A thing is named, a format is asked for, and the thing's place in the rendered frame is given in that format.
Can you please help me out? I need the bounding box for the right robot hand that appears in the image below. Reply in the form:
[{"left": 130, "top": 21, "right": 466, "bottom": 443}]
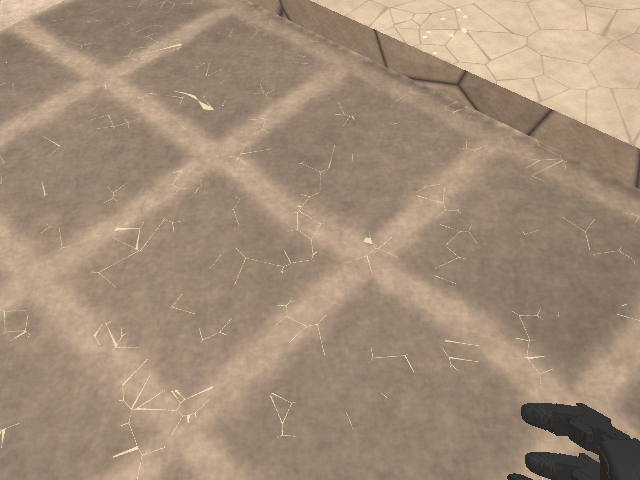
[{"left": 507, "top": 403, "right": 640, "bottom": 480}]

